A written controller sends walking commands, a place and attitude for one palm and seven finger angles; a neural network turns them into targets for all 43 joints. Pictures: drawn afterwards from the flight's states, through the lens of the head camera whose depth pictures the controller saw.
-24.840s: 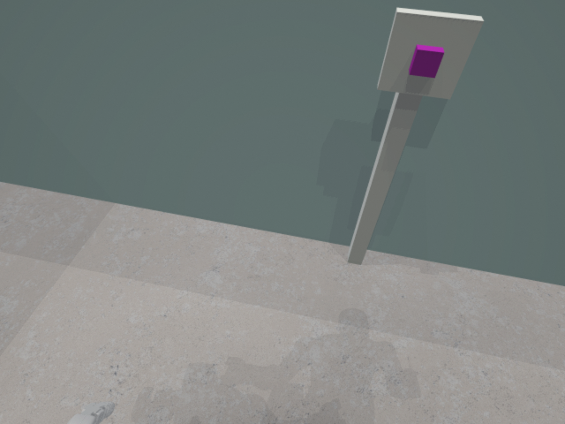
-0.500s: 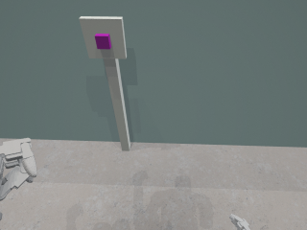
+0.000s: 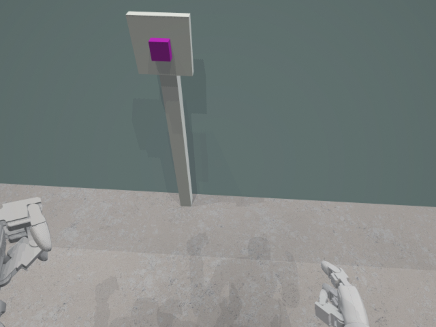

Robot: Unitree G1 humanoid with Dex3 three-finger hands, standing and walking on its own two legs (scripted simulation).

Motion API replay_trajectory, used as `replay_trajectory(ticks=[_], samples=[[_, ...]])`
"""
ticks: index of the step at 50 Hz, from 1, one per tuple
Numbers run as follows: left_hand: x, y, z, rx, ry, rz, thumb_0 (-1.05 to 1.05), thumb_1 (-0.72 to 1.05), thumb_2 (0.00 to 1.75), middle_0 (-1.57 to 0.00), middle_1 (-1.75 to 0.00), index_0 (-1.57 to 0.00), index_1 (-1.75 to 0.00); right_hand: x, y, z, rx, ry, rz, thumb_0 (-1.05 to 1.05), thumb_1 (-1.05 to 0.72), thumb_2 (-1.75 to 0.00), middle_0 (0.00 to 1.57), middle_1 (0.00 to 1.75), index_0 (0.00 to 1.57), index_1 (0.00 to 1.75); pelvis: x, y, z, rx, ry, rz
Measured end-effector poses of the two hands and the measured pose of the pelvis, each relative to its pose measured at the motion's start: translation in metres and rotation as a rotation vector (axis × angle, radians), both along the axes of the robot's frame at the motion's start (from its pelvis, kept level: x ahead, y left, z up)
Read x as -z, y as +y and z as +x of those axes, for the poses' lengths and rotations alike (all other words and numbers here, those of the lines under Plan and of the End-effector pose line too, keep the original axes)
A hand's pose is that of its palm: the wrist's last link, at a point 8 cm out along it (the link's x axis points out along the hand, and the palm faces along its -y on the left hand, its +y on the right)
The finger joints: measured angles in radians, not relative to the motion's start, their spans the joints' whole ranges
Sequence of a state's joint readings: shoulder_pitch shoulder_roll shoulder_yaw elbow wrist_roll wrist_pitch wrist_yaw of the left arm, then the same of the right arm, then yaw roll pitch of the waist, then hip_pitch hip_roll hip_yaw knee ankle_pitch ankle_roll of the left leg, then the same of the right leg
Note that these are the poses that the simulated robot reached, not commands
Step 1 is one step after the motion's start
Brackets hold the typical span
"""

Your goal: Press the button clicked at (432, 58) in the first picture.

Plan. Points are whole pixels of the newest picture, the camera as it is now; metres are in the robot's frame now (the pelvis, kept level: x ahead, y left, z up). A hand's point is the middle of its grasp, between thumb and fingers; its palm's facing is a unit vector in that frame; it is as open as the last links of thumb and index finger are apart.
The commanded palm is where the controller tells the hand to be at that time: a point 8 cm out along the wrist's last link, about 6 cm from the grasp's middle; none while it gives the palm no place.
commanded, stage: stop stepping back and stand still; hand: left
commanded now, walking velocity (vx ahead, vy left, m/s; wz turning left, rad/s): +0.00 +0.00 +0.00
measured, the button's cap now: (160, 49) +0.83 +0.23 +0.13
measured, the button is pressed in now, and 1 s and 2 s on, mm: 0 0 0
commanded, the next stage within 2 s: let the arm hang, fingers relaxed in 0.52 s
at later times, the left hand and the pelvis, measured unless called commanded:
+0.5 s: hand (15, 254) +0.17 +0.27 +0.16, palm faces +0.37 -0.82 -0.44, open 3.1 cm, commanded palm +0.11 +0.31 +0.18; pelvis -0.02 +0.03 +0.00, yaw +0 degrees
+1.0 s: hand out of the picture +0.01 +0.20 -0.17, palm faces -0.02 -0.98 -0.22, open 3.7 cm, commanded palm none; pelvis -0.03 +0.01 -0.01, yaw +1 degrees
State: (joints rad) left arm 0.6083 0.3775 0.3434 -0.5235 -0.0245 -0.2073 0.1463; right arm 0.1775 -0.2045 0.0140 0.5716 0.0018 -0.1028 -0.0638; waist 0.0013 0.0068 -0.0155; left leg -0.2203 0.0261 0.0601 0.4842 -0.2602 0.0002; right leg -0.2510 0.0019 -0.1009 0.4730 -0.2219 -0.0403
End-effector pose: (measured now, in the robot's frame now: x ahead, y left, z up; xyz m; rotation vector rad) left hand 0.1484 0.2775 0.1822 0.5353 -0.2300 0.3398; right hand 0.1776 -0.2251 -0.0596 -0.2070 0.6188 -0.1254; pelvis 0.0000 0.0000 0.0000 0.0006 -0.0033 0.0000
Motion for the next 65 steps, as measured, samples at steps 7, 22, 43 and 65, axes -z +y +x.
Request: replay_trajectory(ticks=[7, 22, 43, 65], samples=[[0.012, 0.017, -0.009, -0.013, 0.034, -0.046, 0.01, 0.88, 0.89, -1.31, -1.50, -1.31, -1.50, 0.004, 0.018, -0.021, -0.012, 0.062, -0.017, 0.01, -0.90, -0.90, 0.20, 0.30, 0.21, 0.30, -0.002, 0.014, -0.006, 0.001, 0.002, -0.004], [0.005, 0.031, -0.015, 0.004, -0.002, -0.023, 0.01, 0.88, 0.89, -1.31, -1.50, -1.31, -1.50, 0.010, 0.029, -0.044, 0.010, 0.087, -0.023, 0.01, -0.90, -0.90, 0.20, 0.30, 0.21, 0.30, -0.002, 0.030, -0.015, 0.000, -0.006, -0.006], [0.280, 0.001, -0.070, -0.106, 1.181, -0.354, 0.01, 0.90, 0.89, -1.12, -1.31, -1.12, -1.31, 0.064, -0.022, -0.097, 0.030, 0.386, -0.021, 0.00, -0.91, -0.90, 0.20, 0.30, 0.20, 0.30, 0.010, 0.019, -0.031, -0.004, -0.002, 0.010], [0.299, 0.011, -0.144, -0.340, 1.453, -0.428, 0.00, 0.90, 0.89, -0.37, -0.49, -0.36, -0.49, 0.080, -0.030, -0.191, 0.107, 0.759, 0.013, 0.00, -0.91, -0.90, 0.20, 0.30, 0.20, 0.30, -0.004, 0.000, -0.018, -0.019, -0.026, -0.003]])
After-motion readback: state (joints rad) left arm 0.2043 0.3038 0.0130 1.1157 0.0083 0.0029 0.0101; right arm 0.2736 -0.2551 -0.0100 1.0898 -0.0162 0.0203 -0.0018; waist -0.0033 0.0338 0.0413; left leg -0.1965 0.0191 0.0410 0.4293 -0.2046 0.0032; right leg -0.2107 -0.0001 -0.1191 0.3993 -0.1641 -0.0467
